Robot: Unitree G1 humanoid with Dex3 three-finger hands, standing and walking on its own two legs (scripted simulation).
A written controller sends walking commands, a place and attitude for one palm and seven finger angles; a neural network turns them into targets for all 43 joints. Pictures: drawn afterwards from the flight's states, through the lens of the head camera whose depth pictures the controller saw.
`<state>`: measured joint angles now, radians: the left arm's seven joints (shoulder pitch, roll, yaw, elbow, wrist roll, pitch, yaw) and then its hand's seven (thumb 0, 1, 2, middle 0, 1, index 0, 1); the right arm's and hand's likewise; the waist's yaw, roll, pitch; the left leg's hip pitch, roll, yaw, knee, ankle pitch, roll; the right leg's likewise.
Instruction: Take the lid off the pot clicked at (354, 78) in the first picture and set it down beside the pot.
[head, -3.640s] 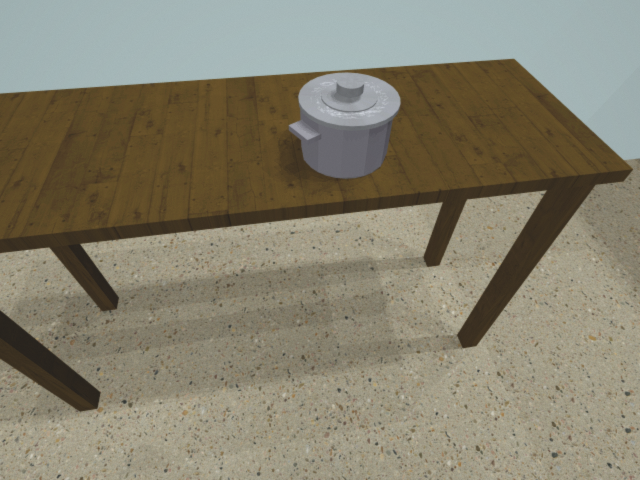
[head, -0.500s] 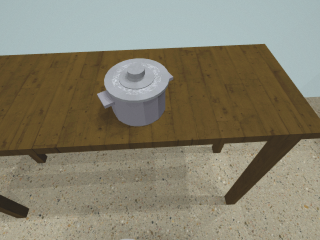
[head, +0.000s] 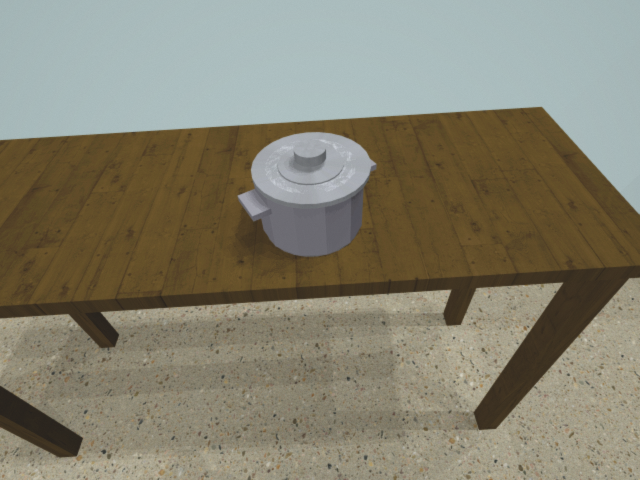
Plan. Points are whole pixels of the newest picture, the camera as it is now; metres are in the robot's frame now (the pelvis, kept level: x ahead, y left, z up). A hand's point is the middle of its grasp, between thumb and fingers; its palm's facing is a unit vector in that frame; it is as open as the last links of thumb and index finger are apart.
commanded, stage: come to a stop and stand still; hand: left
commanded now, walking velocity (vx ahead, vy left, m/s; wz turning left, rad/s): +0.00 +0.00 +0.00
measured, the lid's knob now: (310, 152) +0.50 +0.05 +0.17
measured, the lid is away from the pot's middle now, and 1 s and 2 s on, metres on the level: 0.00 0.00 0.00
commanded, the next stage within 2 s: look again from close up in 1.06 s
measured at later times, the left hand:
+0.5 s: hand out of the picture +0.06 +0.18 -0.16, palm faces -0.02 -0.98 -0.21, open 7.3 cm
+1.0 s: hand out of the picture +0.05 +0.16 -0.16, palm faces -0.01 -0.98 -0.18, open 7.3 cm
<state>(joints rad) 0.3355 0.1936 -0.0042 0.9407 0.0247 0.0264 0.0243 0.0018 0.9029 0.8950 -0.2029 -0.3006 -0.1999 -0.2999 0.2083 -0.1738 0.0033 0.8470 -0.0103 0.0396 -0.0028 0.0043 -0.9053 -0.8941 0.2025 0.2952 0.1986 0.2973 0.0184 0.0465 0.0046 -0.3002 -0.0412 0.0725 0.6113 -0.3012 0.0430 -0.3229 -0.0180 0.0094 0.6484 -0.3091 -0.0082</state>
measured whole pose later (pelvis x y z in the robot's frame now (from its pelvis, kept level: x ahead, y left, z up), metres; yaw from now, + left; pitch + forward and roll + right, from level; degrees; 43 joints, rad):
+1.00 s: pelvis +0.05 -0.01 +0.02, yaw -1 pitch +0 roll +0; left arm 0.31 0.15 -0.02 1.07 0.01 -0.01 0.03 0.00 0.91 0.89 -0.20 -0.30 -0.20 -0.30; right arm 0.27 -0.15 0.00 1.09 0.00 -0.02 -0.04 0.01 -0.92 -0.89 0.20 0.30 0.20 0.30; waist 0.00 -0.01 0.05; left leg -0.15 -0.01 0.07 0.43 -0.28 0.03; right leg -0.17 0.02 0.01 0.44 -0.27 -0.01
